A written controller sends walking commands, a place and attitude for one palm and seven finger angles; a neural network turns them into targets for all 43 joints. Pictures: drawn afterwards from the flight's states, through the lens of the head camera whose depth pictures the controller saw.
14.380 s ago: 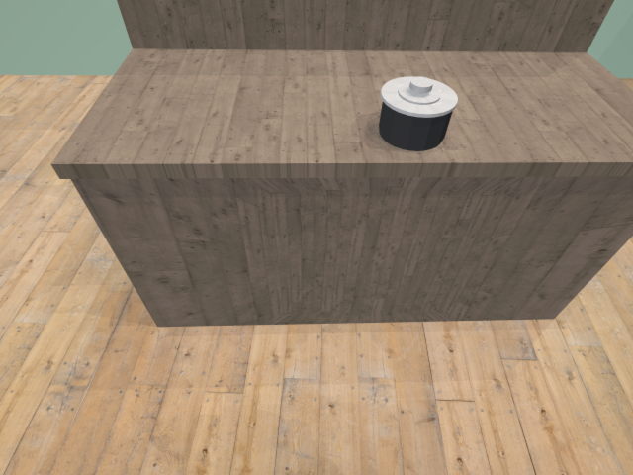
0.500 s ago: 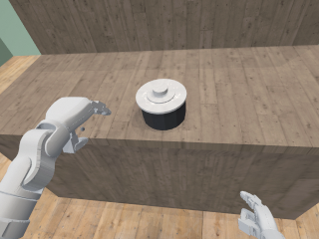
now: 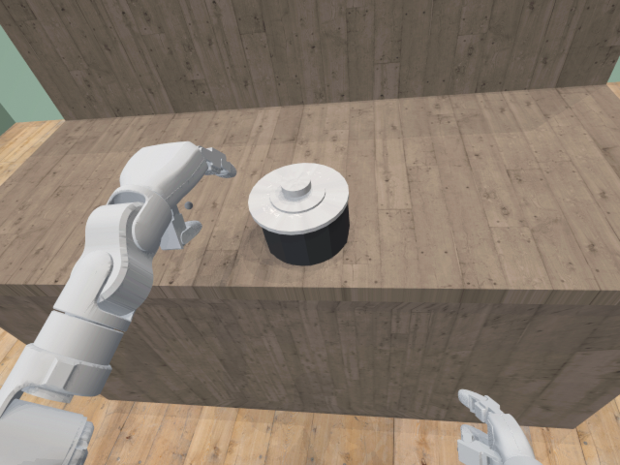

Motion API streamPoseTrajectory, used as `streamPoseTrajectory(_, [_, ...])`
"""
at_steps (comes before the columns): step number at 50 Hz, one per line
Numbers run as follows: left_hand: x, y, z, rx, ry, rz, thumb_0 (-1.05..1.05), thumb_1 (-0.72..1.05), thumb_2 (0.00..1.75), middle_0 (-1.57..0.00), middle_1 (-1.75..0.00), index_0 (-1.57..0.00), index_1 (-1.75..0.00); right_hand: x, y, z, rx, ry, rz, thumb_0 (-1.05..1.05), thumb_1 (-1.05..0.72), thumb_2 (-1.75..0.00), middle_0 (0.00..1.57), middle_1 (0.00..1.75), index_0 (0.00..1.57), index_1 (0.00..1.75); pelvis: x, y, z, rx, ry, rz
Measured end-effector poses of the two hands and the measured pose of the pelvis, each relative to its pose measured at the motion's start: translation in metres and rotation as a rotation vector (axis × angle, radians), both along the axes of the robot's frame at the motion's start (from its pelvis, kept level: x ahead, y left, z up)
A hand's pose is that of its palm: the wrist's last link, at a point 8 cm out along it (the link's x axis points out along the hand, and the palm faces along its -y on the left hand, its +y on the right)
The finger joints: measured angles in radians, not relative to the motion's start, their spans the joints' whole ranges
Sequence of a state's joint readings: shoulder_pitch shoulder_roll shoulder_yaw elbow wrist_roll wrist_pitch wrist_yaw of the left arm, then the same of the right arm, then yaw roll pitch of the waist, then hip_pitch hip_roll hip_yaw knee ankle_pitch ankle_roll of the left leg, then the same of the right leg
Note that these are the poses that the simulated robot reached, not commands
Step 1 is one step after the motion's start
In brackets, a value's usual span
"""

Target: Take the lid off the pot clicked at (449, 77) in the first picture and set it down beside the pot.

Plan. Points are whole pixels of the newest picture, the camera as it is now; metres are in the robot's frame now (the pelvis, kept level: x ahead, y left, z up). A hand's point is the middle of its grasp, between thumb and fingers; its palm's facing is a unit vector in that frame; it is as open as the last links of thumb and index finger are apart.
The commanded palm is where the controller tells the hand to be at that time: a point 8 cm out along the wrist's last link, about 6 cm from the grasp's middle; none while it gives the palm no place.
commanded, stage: move the open hand above the knob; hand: left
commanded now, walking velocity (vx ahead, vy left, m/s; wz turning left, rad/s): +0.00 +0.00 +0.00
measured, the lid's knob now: (295, 184) +0.51 +0.07 +0.09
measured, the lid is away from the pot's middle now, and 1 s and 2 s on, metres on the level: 0.00 0.00 0.00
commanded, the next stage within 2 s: none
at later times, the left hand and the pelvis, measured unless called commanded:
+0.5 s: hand (258, 182) +0.42 +0.09 +0.17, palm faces -0.10 +0.02 -1.00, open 10.1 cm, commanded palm +0.41 +0.12 +0.23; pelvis +0.01 -0.02 +0.00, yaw +0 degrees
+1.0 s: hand (281, 171) +0.46 +0.07 +0.16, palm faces -0.23 -0.02 -0.97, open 10.1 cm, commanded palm +0.46 +0.08 +0.23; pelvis +0.01 -0.01 +0.00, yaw -1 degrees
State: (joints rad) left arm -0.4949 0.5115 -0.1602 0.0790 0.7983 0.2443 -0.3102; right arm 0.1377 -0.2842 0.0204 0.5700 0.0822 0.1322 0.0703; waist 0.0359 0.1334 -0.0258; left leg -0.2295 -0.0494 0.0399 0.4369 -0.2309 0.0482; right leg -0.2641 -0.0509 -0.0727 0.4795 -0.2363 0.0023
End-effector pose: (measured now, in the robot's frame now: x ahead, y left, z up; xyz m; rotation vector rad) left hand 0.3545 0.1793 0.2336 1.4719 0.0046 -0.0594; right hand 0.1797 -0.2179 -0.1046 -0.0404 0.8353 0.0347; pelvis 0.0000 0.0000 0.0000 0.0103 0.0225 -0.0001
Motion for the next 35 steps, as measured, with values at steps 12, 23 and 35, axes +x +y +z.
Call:
streamPoseTrajectory(12, [0.036, -0.042, 0.009, 0.070, -0.015, -0.074, 0.00, -0.33, 1.50, -0.85, -0.09, -0.86, -0.09, 0.002, -0.018, -0.002, -0.026, 0.005, -0.044, 0.01, -0.91, -0.90, 0.20, 0.30, 0.19, 0.30, 0.007, -0.011, -0.001, 0.008, 0.006, -0.008])
streamPoseTrajectory(23, [0.040, -0.083, -0.024, 0.106, 0.100, -0.161, 0.00, -0.33, 1.50, -0.85, -0.09, -0.85, -0.08, 0.001, -0.033, -0.004, -0.045, 0.023, -0.067, 0.01, -0.91, -0.90, 0.20, 0.30, 0.19, 0.30, 0.010, -0.017, -0.002, 0.010, 0.005, -0.004])
streamPoseTrajectory(35, [0.064, -0.080, -0.029, 0.060, 0.164, -0.040, 0.00, -0.32, 1.51, -0.84, -0.09, -0.85, -0.08, -0.014, -0.034, -0.009, -0.025, 0.084, -0.093, 0.01, -0.91, -0.90, 0.20, 0.30, 0.19, 0.30, 0.010, -0.017, -0.002, 0.010, 0.026, -0.007])
